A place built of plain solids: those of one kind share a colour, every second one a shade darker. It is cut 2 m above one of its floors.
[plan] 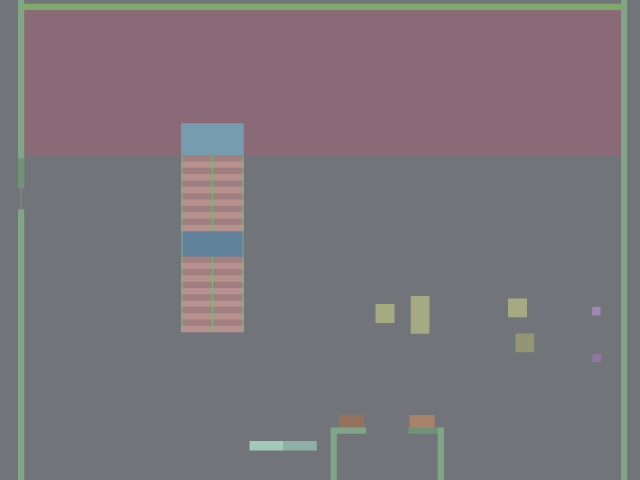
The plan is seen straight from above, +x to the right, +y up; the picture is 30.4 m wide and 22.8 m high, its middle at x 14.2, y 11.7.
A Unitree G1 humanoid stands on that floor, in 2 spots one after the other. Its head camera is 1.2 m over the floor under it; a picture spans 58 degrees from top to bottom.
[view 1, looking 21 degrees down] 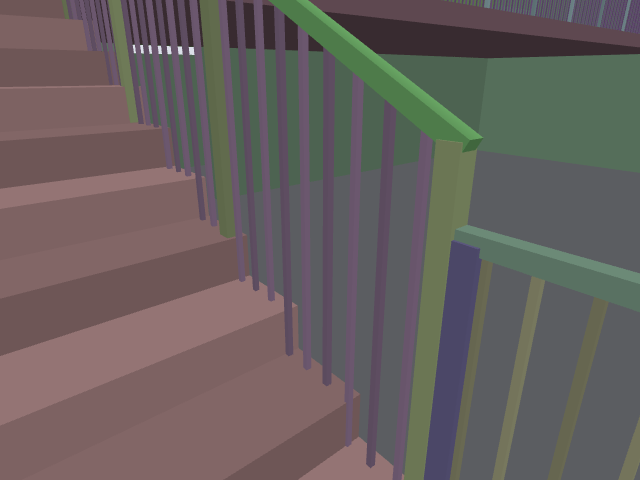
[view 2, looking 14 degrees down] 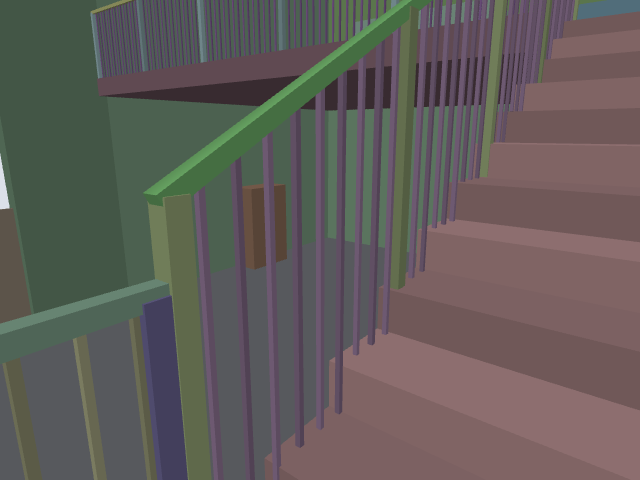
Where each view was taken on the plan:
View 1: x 9.84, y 11.72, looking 50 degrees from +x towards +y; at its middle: ground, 9.25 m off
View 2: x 8.35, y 11.72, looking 128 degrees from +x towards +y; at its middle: stair_balusters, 1.16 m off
